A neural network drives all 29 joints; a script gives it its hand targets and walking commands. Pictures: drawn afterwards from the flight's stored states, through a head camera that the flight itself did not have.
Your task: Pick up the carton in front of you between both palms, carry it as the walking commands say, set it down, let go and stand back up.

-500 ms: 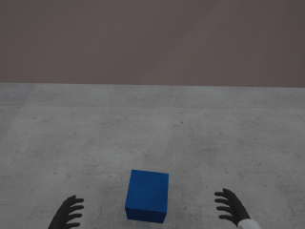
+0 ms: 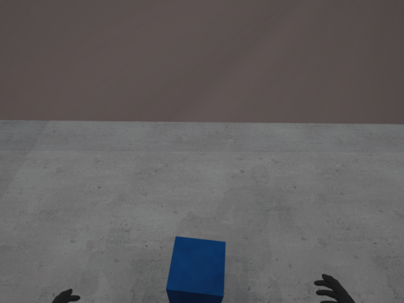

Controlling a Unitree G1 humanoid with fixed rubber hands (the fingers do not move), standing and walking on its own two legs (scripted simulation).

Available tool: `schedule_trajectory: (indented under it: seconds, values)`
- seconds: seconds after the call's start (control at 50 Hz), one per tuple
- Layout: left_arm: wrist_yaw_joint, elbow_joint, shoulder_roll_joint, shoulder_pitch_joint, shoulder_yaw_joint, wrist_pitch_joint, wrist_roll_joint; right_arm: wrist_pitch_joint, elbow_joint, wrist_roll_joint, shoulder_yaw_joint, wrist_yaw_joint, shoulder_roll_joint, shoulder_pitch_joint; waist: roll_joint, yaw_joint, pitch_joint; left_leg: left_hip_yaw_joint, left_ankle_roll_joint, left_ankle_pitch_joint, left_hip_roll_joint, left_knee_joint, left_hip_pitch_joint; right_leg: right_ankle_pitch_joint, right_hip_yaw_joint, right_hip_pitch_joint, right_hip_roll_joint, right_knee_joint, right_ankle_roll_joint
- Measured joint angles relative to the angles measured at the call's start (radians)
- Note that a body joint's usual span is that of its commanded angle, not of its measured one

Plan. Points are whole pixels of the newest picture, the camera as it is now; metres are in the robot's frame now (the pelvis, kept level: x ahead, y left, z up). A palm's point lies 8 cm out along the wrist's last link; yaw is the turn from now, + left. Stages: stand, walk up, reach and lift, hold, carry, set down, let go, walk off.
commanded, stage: stand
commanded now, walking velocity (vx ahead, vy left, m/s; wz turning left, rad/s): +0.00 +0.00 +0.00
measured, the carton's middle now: (197, 274) +0.38 +0.00 -0.65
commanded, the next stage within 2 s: none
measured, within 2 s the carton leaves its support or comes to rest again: neither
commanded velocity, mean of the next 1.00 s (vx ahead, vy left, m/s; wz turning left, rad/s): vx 0.00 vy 0.00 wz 0.00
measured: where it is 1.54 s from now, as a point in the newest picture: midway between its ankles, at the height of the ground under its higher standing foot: outside the picture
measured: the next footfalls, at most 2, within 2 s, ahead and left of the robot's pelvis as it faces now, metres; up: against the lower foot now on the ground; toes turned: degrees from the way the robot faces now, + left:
none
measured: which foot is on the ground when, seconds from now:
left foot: down 0.00-1.00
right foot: down 0.00-1.00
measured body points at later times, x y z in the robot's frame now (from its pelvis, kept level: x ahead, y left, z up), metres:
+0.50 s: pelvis -0.01 +0.00 +0.01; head -0.01 +0.01 +0.46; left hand +0.10 +0.30 -0.10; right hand +0.11 -0.31 -0.10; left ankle -0.01 +0.11 -0.74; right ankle -0.06 -0.12 -0.74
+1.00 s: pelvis -0.02 +0.00 +0.01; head -0.03 +0.01 +0.46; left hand +0.07 +0.31 -0.11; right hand +0.08 -0.31 -0.10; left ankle -0.01 +0.11 -0.74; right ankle -0.06 -0.12 -0.74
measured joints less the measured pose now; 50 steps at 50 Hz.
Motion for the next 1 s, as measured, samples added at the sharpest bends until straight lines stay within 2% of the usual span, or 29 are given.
schedule_trajectory:
  seconds: [0.54, 1.0]
  values:
    - [-0.001, 0.171, 0.024, -0.035, -0.019, -0.015, -0.007, -0.009, 0.168, 0.015, 0.016, 0.0, -0.03, -0.024, 0.001, -0.006, 0.013, 0.001, 0.0, 0.063, 0.003, -0.094, 0.062, 0.065, 0.003, 0.06, -0.001, -0.095, 0.0]
    - [-0.007, 0.264, 0.041, -0.054, -0.032, -0.024, -0.012, -0.012, 0.251, 0.023, 0.022, 0.008, -0.048, -0.036, 0.004, -0.007, 0.022, -0.002, 0.002, 0.106, 0.001, -0.144, 0.075, 0.105, 0.0, 0.072, -0.004, -0.14, 0.002]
